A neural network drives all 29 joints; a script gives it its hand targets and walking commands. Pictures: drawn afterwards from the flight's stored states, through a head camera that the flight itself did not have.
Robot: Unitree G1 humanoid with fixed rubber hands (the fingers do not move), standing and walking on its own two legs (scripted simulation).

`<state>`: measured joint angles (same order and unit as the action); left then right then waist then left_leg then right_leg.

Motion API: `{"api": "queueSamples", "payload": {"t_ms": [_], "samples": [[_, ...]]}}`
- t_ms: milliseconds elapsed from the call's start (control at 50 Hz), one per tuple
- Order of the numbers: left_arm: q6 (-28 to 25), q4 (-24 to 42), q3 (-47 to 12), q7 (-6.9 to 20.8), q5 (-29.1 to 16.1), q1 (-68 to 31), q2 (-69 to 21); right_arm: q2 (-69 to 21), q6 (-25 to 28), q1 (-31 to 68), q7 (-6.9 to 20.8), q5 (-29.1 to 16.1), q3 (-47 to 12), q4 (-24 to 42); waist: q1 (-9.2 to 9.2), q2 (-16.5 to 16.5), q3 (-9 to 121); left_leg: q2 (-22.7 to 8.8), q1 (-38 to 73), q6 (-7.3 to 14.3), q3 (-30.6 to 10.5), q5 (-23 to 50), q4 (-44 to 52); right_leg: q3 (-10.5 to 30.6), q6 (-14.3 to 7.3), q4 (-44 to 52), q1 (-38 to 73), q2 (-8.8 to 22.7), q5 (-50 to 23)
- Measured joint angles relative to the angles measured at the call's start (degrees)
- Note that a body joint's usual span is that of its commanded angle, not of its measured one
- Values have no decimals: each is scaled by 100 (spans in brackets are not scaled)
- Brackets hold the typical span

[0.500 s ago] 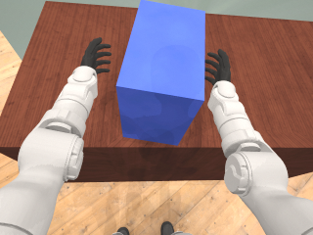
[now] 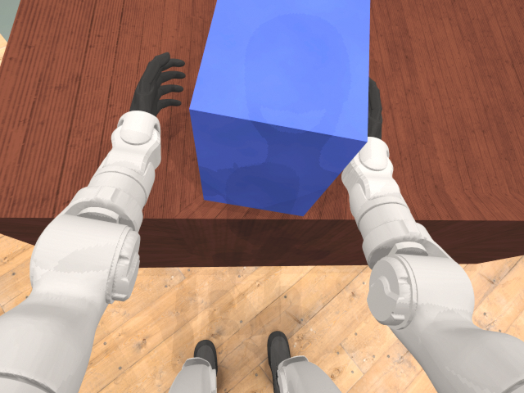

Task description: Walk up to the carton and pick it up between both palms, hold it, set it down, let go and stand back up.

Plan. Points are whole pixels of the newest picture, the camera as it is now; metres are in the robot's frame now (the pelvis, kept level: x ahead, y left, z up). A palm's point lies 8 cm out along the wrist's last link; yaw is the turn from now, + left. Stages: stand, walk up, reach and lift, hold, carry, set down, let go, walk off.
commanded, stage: reach and lift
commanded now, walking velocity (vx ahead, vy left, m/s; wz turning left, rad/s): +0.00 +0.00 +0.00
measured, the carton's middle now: (275, 91) +0.54 -0.04 +0.02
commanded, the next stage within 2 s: none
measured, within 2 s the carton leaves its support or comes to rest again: neither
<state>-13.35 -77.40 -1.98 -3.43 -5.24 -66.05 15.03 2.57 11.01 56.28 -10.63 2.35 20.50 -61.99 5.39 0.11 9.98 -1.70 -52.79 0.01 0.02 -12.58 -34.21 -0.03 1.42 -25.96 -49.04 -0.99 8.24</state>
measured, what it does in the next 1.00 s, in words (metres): stands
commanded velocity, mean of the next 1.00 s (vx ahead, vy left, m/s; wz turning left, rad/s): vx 0.00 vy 0.00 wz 0.00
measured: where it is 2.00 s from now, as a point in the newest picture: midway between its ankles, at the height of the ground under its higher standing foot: (244, 382)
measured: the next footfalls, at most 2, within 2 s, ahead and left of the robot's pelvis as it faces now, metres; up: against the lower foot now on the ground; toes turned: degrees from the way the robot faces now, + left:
none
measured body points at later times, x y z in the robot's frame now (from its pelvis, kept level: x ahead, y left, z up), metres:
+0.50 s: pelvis -0.01 -0.01 -0.01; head +0.17 +0.02 +0.40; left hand +0.50 +0.11 -0.01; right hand +0.46 -0.17 +0.00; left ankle +0.00 +0.10 -0.72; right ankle +0.01 -0.14 -0.72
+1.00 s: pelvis +0.00 +0.00 -0.01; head +0.17 +0.02 +0.40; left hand +0.50 +0.11 -0.01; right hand +0.46 -0.17 +0.00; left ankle +0.00 +0.10 -0.72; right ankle +0.01 -0.14 -0.72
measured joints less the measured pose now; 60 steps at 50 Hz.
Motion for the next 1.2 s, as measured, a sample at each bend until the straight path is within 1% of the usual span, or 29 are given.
{"api": "queueSamples", "payload": {"t_ms": [120, 200, 260, 300, 400, 440, 520, 560, 640, 720, 980, 1200], "samples": [[-148, 0, 0, -9, 90, 0, -70, -35, 177, 0, 86, 120, 10, 1, 0, 0, 0, -3, -278, 0, 0, 12, -131, 0, 0, -147, -285, -2, 1], [-237, 0, 48, -10, 298, 0, -250, -79, 308, 0, 97, 306, 120, -2, 0, 0, 2, -8, -401, 0, 0, 0, -193, 0, 1, -236, -424, -7, 5], [-301, -1, 173, -17, 505, 1, -468, -159, 386, -1, 103, 562, 310, -3, 0, -1, 3, -8, -443, 0, 0, 2, -229, 0, 2, -288, -474, -7, 9], [-314, -34, 346, -107, 597, 1, -542, -242, 414, -2, 101, 747, 555, -2, 0, -1, 3, -8, -450, 0, 0, -9, -260, 0, 2, -340, -491, -7, 28], [-436, -226, 850, -123, 1123, 3, -578, -525, 556, -2, 147, 1511, 1311, -2, 0, -1, 36, -8, -420, 0, 0, -44, -302, 0, 1, -454, -498, -7, 96], [-537, -356, 1052, -123, 1256, 2, -592, -619, 600, -6, 150, 1766, 1544, -3, 0, -1, 62, -8, -406, 0, 0, -52, -303, 0, -1, -484, -498, -7, 119], [-762, -572, 1326, -129, 1421, 3, -592, -699, 699, -22, 152, 2143, 1740, -2, 2, -5, 71, -8, -379, 0, 0, -85, -334, 0, -9, -571, -498, -7, 180], [-878, -680, 1427, -128, 1443, 2, -592, -729, 748, -40, 152, 2243, 1793, -2, 3, -6, 78, -8, -367, 0, 0, -99, -339, 0, -11, -601, -498, -7, 206], [-1071, -848, 1567, -137, 1467, 1, -592, -765, 831, -80, 152, 2276, 1807, -2, 3, -17, 78, -8, -350, 0, 0, -134, -376, -1, -24, -672, -499, -8, 261], [-1163, -931, 1586, -147, 1468, 1, -585, -777, 865, -95, 152, 2291, 1808, -3, 3, -51, 78, -8, -351, 0, 0, -165, -417, -1, -27, -711, -498, -7, 291], [-1258, -1083, 1586, -156, 1468, 0, -590, -790, 938, -139, 85, 2217, 1808, -85, 3, -78, 78, -37, -384, 0, 0, -370, -744, -1, -27, -956, -498, -34, 452], [-1290, -1105, 1585, -156, 1468, 0, -594, -787, 1076, -139, 26, 2127, 1808, -197, 3, -100, 78, -49, -405, 0, 0, -408, -800, -1, -18, -961, -498, -45, 457]]}}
